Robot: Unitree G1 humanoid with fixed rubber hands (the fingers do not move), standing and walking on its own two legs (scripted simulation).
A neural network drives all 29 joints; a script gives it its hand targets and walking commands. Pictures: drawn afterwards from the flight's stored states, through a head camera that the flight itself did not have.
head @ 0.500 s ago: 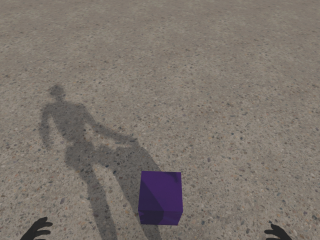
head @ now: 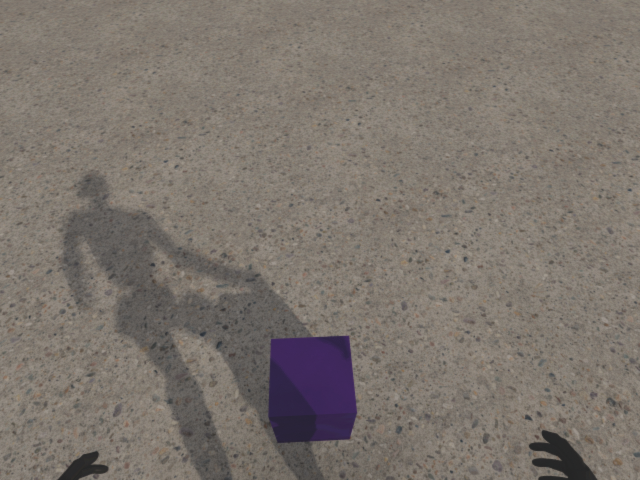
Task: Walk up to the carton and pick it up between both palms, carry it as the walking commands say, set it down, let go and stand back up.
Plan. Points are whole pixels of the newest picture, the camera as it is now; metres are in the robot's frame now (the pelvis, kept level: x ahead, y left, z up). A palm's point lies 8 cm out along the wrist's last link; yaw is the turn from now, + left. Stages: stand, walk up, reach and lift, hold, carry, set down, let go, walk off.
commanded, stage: walk up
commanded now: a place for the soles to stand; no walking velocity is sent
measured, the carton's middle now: (312, 391) +0.43 +0.02 -0.63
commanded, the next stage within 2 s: none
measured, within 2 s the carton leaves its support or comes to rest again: neither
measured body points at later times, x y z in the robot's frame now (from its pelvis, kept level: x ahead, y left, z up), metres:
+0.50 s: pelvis +0.00 +0.00 +0.00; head +0.03 -0.01 +0.45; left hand +0.14 +0.32 -0.10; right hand +0.12 -0.34 -0.10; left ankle -0.01 +0.12 -0.73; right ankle +0.03 -0.11 -0.73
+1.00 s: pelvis +0.02 -0.02 -0.01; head +0.04 -0.02 +0.44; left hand +0.15 +0.31 -0.11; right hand +0.13 -0.37 -0.10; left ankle -0.01 +0.12 -0.73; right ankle +0.03 -0.10 -0.73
